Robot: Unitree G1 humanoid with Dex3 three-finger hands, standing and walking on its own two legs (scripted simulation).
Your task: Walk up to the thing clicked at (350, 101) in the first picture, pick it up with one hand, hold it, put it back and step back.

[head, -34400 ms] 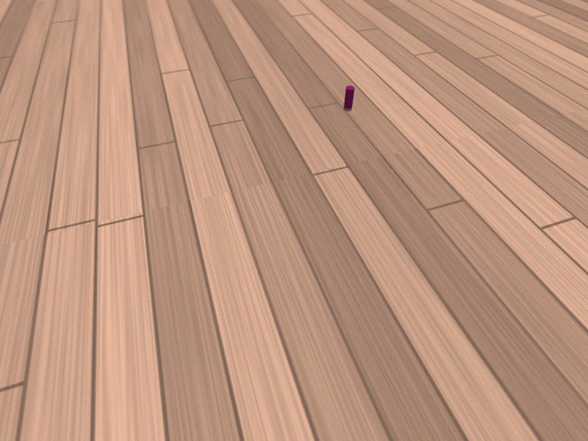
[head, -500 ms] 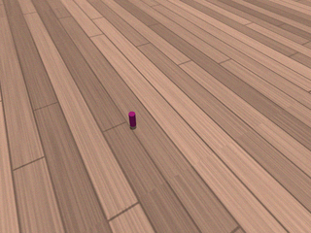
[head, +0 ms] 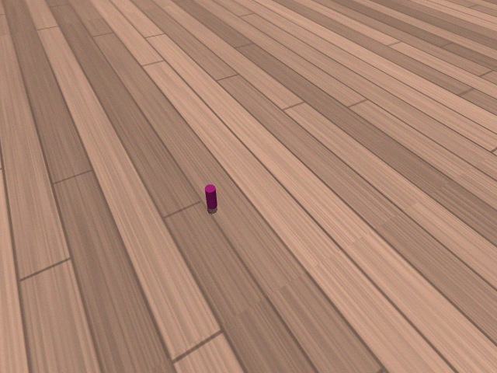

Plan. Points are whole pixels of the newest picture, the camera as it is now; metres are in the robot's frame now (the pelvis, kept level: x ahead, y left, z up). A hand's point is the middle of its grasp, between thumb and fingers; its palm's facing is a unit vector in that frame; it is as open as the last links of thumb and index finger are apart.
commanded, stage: step back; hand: left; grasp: from the side
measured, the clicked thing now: (211, 197) +1.04 +0.21 -0.70
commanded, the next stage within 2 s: stand in 0.30 s
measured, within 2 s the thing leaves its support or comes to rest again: neither
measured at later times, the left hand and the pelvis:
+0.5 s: hand out of the picture +0.12 +0.25 -0.14, palm faces -0.01 -0.94 -0.34, open 7.4 cm; pelvis +0.01 +0.00 +0.01, yaw +0 degrees
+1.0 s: hand out of the picture +0.05 +0.25 -0.14, palm faces -0.01 -0.94 -0.35, open 7.4 cm; pelvis -0.01 -0.01 +0.02, yaw +1 degrees
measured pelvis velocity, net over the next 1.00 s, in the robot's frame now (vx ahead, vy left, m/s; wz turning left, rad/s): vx -0.01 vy -0.01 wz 0.01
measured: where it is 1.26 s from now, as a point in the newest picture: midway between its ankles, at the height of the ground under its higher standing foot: outside the picture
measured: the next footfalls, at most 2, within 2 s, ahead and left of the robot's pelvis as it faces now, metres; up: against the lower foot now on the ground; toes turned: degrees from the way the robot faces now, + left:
none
